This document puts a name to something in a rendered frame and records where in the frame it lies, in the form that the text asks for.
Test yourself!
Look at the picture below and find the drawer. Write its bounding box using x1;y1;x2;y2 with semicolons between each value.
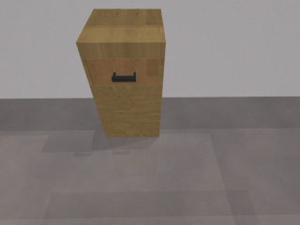
86;58;160;85

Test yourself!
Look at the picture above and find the handle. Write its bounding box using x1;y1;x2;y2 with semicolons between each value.
112;72;136;83

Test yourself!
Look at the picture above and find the cabinet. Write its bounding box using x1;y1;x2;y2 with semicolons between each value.
76;8;166;138

